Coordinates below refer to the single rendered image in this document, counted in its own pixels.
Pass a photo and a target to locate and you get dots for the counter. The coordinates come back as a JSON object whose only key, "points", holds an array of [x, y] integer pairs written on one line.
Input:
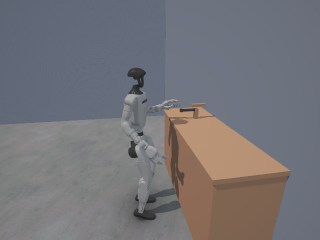
{"points": [[227, 187]]}

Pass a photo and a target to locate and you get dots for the right robot forearm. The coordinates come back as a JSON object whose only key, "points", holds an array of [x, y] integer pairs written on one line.
{"points": [[130, 132]]}

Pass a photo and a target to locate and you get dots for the tap lever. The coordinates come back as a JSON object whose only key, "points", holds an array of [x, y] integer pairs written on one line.
{"points": [[187, 110]]}

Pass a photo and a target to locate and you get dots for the robot right hand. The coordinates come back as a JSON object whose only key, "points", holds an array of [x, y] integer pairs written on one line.
{"points": [[152, 151]]}

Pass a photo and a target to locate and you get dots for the left robot thigh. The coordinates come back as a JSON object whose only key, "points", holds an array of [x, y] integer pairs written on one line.
{"points": [[151, 143]]}

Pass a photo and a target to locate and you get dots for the right robot thigh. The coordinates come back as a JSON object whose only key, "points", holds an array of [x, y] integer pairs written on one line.
{"points": [[143, 163]]}

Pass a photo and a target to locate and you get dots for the robot thigh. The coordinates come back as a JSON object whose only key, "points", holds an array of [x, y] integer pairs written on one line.
{"points": [[143, 163], [151, 143]]}

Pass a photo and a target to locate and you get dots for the robot right upper arm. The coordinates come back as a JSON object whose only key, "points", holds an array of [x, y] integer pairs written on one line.
{"points": [[129, 103]]}

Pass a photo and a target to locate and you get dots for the left robot forearm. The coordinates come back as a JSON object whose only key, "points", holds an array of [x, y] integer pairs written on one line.
{"points": [[154, 109]]}

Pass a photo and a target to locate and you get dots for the robot left hand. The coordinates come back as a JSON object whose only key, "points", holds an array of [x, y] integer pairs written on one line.
{"points": [[166, 104]]}

